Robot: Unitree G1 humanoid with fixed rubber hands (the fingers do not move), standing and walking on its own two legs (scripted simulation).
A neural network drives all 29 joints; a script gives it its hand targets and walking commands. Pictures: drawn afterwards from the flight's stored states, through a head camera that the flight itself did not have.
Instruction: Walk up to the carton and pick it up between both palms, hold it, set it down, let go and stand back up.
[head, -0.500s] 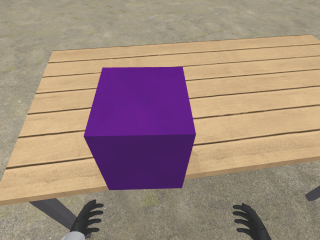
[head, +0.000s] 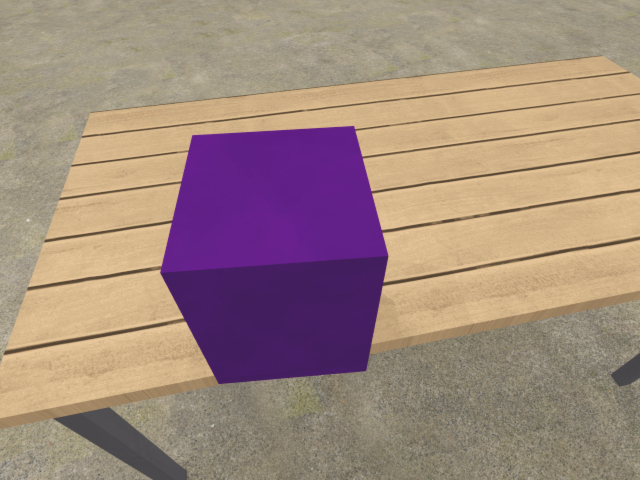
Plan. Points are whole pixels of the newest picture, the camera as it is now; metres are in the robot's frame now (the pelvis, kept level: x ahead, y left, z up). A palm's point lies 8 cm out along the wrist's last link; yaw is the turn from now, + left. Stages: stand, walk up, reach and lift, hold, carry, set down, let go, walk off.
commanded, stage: stand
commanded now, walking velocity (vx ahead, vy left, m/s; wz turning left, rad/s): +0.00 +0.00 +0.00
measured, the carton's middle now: (283, 259) +0.37 +0.07 +0.08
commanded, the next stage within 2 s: none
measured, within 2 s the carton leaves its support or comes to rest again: neither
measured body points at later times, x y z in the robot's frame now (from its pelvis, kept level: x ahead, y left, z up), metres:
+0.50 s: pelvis -0.02 +0.02 +0.01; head -0.03 +0.02 +0.46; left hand -0.03 +0.22 -0.15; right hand -0.05 -0.19 -0.16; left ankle -0.01 +0.11 -0.73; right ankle -0.03 -0.11 -0.73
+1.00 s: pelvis -0.04 +0.03 +0.01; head -0.04 +0.03 +0.46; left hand -0.06 +0.23 -0.15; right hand -0.06 -0.18 -0.16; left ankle -0.01 +0.11 -0.73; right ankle -0.03 -0.11 -0.73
